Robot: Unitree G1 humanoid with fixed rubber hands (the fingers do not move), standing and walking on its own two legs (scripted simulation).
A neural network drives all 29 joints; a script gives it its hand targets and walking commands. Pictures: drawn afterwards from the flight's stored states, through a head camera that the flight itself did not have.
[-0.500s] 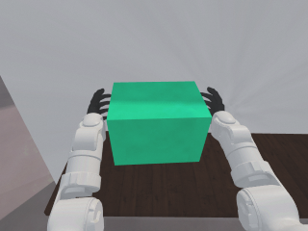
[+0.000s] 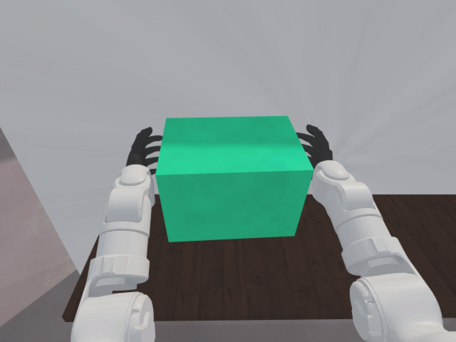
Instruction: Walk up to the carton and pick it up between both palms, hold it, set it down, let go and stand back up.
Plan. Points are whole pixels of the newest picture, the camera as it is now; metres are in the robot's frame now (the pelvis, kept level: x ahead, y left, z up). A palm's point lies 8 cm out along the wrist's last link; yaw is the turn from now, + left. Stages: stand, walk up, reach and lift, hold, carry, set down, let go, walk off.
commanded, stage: hold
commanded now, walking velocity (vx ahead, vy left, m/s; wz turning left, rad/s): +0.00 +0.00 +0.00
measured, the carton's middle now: (230, 176) +0.39 +0.02 +0.16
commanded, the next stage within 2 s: set down in 1.00 s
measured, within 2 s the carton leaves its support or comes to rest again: neither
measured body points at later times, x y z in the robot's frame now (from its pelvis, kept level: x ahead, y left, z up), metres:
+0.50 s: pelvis +0.00 +0.00 +0.00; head -0.06 +0.02 +0.45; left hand +0.38 +0.19 +0.19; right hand +0.39 -0.14 +0.19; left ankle +0.04 +0.12 -0.74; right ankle +0.02 -0.15 -0.74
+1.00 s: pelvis +0.00 +0.00 +0.00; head -0.06 +0.02 +0.45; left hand +0.38 +0.18 +0.19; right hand +0.39 -0.14 +0.19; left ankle +0.04 +0.12 -0.74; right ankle +0.02 -0.15 -0.74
